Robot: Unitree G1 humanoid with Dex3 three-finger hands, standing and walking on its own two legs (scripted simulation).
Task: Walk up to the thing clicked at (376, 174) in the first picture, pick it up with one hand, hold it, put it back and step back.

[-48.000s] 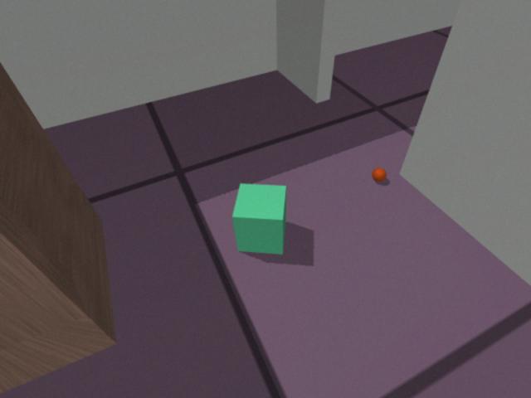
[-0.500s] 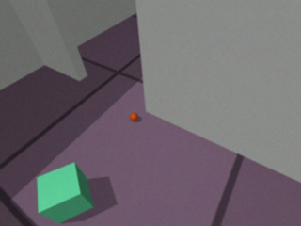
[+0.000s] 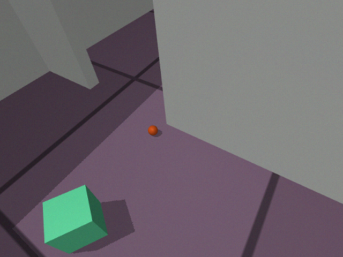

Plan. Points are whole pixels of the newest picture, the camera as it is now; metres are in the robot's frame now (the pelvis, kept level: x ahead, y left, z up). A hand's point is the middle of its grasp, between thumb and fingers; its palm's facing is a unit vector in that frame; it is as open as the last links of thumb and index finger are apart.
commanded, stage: step back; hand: left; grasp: from above
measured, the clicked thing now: (152, 130) +1.07 +0.25 -0.73
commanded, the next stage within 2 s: stand in 0.34 s
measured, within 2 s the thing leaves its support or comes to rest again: neither
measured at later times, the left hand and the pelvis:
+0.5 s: hand out of the picture +0.12 +0.27 -0.14, palm faces -0.04 -0.94 -0.35, open 7.4 cm; pelvis +0.02 +0.02 +0.01, yaw -2 degrees
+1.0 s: hand out of the picture +0.10 +0.27 -0.14, palm faces -0.07 -0.94 -0.34, open 7.4 cm; pelvis +0.01 +0.02 +0.02, yaw -2 degrees
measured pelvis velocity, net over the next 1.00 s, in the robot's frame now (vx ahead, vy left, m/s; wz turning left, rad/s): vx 0.01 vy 0.02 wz -0.04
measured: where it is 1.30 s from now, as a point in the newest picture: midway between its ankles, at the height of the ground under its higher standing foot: outside the picture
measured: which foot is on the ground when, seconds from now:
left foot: up 0.00-0.00, down 0.02-1.00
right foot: down 0.00-1.00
